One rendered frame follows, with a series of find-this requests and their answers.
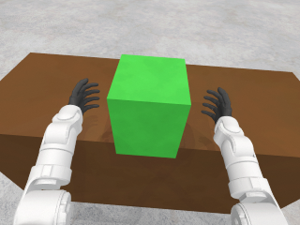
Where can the pedestal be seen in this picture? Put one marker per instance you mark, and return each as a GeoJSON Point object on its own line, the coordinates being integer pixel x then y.
{"type": "Point", "coordinates": [265, 104]}

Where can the right robot forearm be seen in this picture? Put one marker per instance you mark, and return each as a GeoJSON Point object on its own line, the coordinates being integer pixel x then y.
{"type": "Point", "coordinates": [246, 180]}

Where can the robot left upper arm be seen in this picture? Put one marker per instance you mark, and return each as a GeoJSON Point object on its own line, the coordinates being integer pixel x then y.
{"type": "Point", "coordinates": [45, 207]}

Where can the right robot hand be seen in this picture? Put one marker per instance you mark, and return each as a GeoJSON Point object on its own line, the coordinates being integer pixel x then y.
{"type": "Point", "coordinates": [223, 104]}

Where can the robot right upper arm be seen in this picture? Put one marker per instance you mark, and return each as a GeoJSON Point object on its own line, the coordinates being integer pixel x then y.
{"type": "Point", "coordinates": [256, 213]}

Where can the carton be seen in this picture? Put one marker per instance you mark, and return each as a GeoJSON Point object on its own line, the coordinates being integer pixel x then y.
{"type": "Point", "coordinates": [149, 103]}

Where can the left robot hand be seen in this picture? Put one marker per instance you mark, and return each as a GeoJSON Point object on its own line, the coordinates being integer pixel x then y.
{"type": "Point", "coordinates": [79, 95]}

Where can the left robot forearm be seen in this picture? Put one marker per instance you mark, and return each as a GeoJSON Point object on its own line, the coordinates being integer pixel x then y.
{"type": "Point", "coordinates": [52, 168]}

